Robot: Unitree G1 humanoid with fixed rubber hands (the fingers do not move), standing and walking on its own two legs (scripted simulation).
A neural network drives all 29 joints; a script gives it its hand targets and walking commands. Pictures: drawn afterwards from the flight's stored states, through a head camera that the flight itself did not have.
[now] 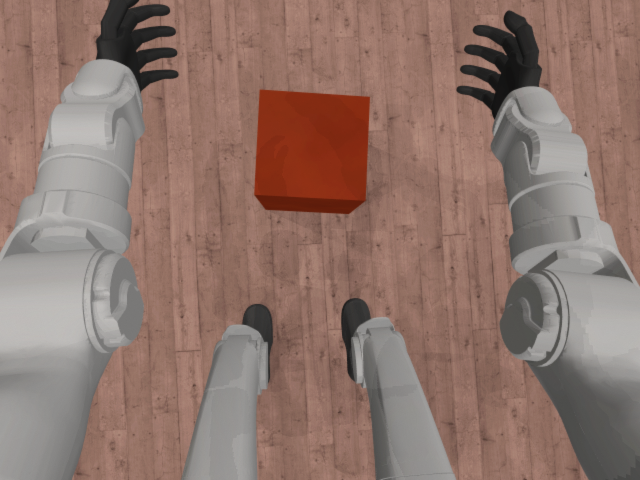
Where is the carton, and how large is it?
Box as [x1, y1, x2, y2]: [254, 90, 369, 213]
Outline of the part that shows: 260,90 254,194 266,209 349,213 364,201 369,97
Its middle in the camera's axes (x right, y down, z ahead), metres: -0.02 -0.18 +0.86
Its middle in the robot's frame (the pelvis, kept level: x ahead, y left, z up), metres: +0.56 -0.02 -0.53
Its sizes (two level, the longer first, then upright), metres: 0.210 0.200 0.250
